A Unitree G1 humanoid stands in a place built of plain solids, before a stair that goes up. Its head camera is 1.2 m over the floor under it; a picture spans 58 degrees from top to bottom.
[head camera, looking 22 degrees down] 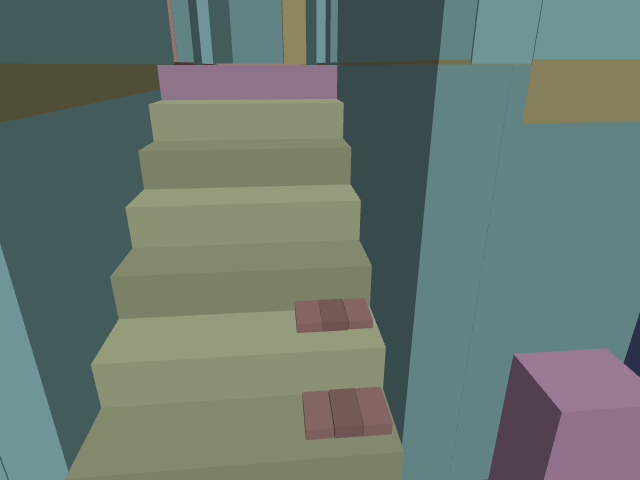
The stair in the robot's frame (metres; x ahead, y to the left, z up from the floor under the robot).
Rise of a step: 0.17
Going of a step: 0.26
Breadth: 0.93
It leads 6 degrees to the left of straight ahead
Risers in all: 7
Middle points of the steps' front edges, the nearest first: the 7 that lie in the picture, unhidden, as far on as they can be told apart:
0.88 0.22 0.17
1.14 0.25 0.34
1.40 0.27 0.52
1.65 0.30 0.69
1.91 0.32 0.86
2.17 0.35 1.03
2.43 0.37 1.20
